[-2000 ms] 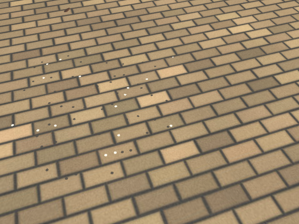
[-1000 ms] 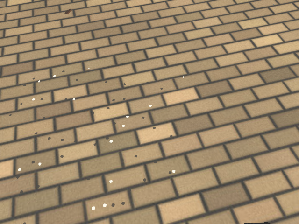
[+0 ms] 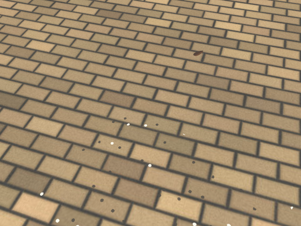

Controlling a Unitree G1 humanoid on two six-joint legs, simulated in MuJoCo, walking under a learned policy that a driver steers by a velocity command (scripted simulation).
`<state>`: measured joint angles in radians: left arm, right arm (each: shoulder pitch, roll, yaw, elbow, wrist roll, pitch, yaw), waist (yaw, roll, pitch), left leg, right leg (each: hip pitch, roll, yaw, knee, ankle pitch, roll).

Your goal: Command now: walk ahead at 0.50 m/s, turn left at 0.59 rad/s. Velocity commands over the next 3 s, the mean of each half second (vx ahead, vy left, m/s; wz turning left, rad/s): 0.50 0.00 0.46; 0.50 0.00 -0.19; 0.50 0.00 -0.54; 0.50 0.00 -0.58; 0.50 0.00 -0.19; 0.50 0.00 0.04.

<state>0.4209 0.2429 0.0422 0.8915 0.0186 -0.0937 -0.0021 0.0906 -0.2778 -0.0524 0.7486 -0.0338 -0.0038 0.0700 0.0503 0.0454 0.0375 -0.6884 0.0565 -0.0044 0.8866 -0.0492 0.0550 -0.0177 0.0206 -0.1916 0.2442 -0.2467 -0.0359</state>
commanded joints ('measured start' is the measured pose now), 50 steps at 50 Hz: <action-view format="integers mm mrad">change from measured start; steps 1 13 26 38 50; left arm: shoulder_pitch -12 -126 -328 97 -39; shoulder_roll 131 127 79 229 163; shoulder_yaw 24 12 8 57 52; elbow -51 -163 -192 -81 -58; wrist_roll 0 -11 15 34 -22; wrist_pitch -13 4 70 33 30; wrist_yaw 7 -4 -29 3 -11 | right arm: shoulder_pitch -113 239 354 363 60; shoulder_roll -6 -154 -98 -91 -45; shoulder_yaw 15 -51 -18 6 24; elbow -98 -3 101 121 -29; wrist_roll -1 21 31 19 -14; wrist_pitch -13 -15 -78 -86 -44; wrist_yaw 15 -71 -63 -93 -56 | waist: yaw -10 -114 -95 107 -45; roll -124 -26 2 -119 -87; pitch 46 -116 25 -263 18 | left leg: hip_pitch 48 802 676 454 84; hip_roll -2 228 78 14 20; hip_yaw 64 -435 -168 62 -6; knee -143 -603 -734 157 16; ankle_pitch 46 31 259 395 -106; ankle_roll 16 283 144 35 -101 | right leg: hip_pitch -37 -733 -692 186 -208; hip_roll -262 -130 -135 -207 -131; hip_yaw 66 194 165 440 473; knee -88 1042 557 233 -78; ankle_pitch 413 -92 242 49 277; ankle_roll -92 28 50 -225 -234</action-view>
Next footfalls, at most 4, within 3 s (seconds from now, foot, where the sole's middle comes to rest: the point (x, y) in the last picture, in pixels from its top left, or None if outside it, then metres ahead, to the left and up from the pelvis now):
0.18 left None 0.24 0.11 -0.78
0.74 right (162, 200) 0.59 0.03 -0.78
1.26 left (125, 149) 0.85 0.22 -0.78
1.80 right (180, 120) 1.05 -0.06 -0.78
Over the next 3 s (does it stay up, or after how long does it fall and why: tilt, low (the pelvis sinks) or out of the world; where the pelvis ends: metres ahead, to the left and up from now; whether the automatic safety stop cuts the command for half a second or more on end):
stays up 1.48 -0.29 -0.01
